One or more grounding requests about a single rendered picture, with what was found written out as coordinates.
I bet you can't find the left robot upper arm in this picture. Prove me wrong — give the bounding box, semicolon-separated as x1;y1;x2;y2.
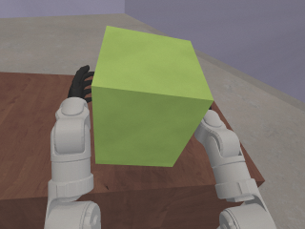
45;200;101;229

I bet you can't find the carton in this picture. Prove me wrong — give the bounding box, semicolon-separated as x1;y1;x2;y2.
91;26;214;167

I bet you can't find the right robot upper arm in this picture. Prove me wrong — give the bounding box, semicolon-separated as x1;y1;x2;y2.
219;203;275;229

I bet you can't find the right robot forearm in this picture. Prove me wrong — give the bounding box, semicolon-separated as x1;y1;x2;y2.
194;110;277;229

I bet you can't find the robot left hand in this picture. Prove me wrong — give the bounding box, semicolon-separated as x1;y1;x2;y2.
67;65;95;103

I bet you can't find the left robot forearm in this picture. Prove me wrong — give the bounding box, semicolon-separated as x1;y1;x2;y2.
44;96;94;229

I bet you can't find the pedestal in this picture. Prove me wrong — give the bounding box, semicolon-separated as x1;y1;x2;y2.
0;72;265;229

